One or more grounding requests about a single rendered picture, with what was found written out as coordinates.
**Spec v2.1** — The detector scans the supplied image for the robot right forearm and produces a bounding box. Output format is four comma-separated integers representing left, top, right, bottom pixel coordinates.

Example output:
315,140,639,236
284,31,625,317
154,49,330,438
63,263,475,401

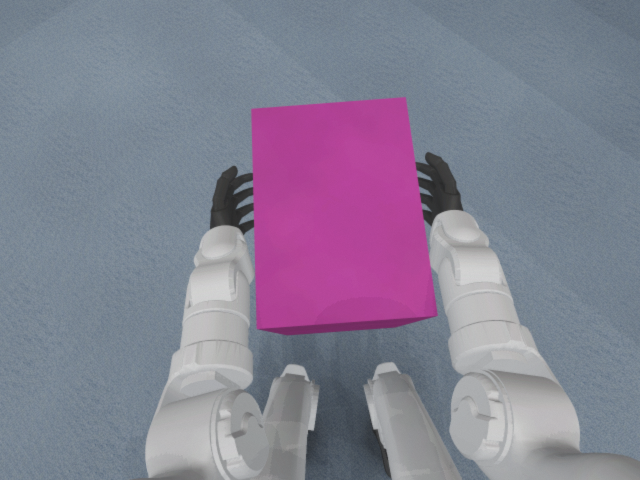
429,210,580,442

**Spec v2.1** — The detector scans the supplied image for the right robot thigh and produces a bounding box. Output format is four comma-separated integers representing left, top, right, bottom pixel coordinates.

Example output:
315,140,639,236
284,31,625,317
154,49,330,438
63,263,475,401
363,371,462,480

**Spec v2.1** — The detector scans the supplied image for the left robot hand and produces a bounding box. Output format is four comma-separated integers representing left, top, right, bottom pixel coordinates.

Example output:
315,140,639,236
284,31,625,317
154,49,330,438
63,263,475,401
210,166,254,235

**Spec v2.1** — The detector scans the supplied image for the left robot thigh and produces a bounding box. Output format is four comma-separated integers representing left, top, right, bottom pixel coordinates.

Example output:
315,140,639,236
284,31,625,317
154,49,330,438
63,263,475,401
250,373,320,480

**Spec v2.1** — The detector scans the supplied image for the robot left upper arm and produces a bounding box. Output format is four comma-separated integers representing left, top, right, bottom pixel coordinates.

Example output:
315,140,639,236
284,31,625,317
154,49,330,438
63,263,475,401
130,387,269,480

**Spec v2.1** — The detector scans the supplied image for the carton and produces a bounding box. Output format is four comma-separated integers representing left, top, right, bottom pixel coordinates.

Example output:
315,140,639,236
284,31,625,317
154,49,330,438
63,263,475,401
251,97,438,335

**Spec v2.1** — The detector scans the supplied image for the robot left forearm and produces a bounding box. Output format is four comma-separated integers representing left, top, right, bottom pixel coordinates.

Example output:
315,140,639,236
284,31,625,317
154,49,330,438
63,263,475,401
145,225,255,472

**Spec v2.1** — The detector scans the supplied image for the robot right upper arm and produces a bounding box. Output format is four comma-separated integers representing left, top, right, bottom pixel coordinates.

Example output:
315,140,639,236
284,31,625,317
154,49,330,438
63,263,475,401
449,369,640,480

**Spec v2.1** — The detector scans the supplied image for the right robot hand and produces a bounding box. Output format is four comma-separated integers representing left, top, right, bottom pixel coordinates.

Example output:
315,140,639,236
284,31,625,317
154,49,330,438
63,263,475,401
415,152,463,227

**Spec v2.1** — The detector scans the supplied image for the robot thigh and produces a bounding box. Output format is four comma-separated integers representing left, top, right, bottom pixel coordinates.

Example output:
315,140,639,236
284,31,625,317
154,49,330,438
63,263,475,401
250,373,320,480
363,371,462,480

